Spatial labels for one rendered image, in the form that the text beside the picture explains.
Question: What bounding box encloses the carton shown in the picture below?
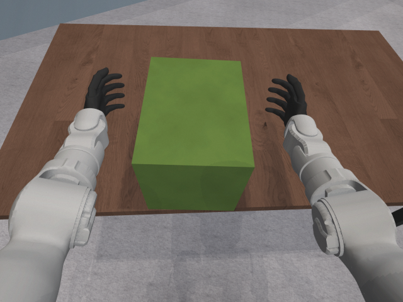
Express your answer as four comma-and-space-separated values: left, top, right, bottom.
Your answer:
132, 57, 255, 211

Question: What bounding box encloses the left robot forearm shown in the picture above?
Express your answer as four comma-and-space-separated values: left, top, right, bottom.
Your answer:
8, 108, 109, 238

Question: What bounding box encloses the robot right hand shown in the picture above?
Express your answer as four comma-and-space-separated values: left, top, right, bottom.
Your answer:
265, 74, 307, 126

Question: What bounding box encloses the robot left hand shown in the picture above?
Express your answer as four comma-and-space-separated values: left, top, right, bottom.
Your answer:
84, 67, 125, 117

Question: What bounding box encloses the robot left upper arm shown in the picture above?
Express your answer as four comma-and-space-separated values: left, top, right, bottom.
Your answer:
0, 177, 97, 302

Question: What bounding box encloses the right robot forearm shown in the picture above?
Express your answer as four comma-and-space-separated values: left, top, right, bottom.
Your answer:
283, 115, 397, 241

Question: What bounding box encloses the table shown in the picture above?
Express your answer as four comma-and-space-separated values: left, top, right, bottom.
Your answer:
0, 23, 403, 227

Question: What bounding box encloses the robot right upper arm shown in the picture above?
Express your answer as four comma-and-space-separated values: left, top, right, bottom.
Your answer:
312, 190, 403, 302

